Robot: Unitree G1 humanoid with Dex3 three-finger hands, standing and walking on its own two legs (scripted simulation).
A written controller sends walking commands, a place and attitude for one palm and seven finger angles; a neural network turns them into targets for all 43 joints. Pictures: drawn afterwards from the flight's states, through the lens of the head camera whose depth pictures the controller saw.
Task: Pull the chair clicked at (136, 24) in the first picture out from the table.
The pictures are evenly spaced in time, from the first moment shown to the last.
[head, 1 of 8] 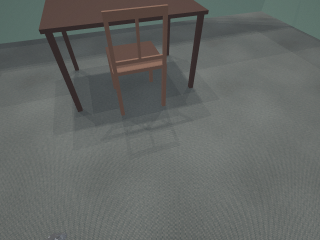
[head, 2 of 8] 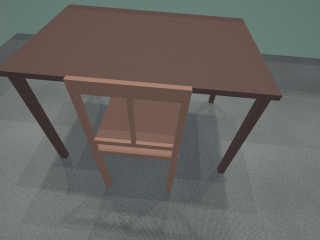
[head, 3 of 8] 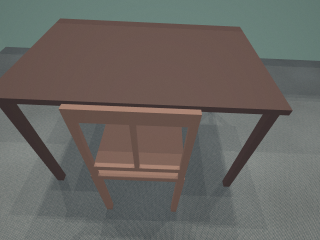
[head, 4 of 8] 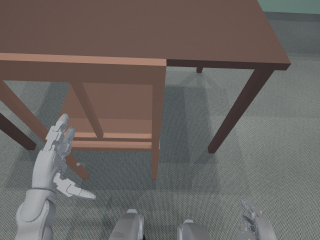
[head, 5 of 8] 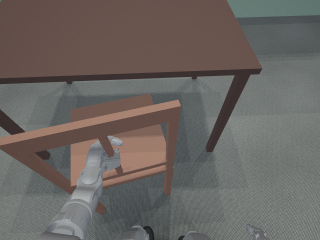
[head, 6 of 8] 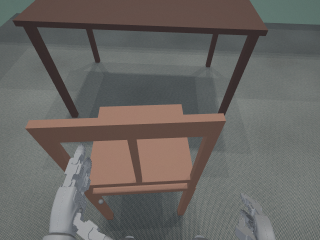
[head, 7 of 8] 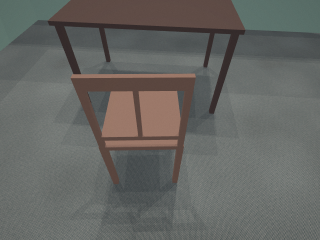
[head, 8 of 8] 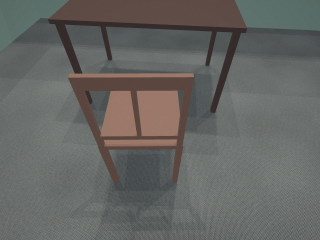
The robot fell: no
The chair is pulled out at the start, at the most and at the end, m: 0.00 0.51 0.51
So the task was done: yes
